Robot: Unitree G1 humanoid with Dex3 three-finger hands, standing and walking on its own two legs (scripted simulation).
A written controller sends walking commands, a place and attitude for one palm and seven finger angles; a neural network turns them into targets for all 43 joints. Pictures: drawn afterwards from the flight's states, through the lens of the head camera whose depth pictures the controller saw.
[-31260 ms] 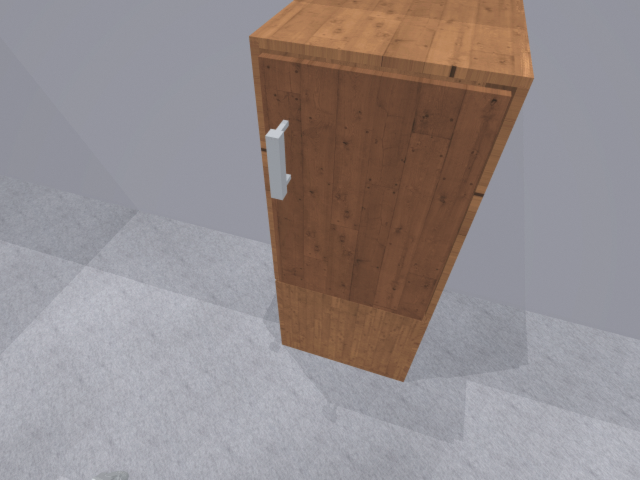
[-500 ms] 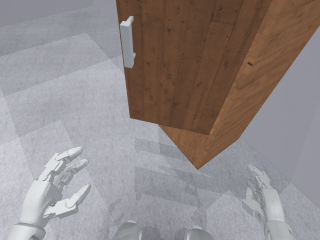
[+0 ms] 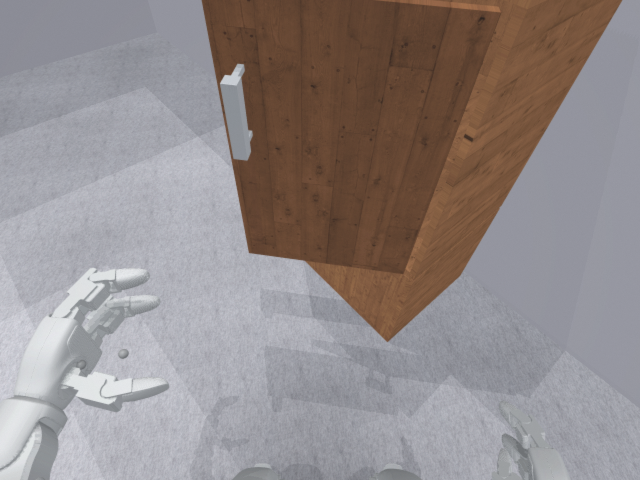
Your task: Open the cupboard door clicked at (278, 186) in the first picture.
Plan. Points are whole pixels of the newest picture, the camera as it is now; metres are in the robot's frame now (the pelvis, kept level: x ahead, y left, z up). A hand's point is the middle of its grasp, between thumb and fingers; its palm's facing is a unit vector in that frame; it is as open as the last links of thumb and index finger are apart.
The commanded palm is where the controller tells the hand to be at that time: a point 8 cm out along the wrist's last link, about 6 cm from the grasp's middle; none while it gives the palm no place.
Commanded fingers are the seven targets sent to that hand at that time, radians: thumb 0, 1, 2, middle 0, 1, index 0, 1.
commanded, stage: raise the hand with hooked fingers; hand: left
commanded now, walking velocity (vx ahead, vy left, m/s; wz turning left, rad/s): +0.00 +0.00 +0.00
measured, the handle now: (240, 113) +0.62 +0.16 +0.11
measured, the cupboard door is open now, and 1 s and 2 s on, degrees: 41 41 41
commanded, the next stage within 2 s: move the hooked fingers beside the handle in 1.08 s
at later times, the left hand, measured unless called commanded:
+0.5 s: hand (83, 282) +0.29 +0.27 +0.12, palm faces -0.05 -1.00 -0.05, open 14.0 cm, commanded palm +0.27 +0.32 +0.12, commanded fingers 0.00 -0.50 0.30 -0.30 -1.20 -0.30 -1.20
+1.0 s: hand (94, 265) +0.31 +0.26 +0.13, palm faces -0.05 -1.00 -0.03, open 14.0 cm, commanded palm +0.28 +0.31 +0.13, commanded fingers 0.00 -0.50 0.30 -0.30 -1.20 -0.30 -1.20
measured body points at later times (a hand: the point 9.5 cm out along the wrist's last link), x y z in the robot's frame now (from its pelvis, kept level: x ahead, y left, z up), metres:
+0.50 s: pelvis +0.01 +0.00 +0.02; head +0.04 +0.00 +0.47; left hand +0.29 +0.32 +0.13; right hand +0.19 -0.23 -0.05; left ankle +0.01 +0.11 -0.69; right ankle +0.04 -0.13 -0.69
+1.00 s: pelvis +0.02 -0.01 +0.03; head +0.05 +0.00 +0.48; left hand +0.31 +0.32 +0.13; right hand +0.17 -0.26 -0.05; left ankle +0.01 +0.11 -0.69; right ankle +0.04 -0.13 -0.69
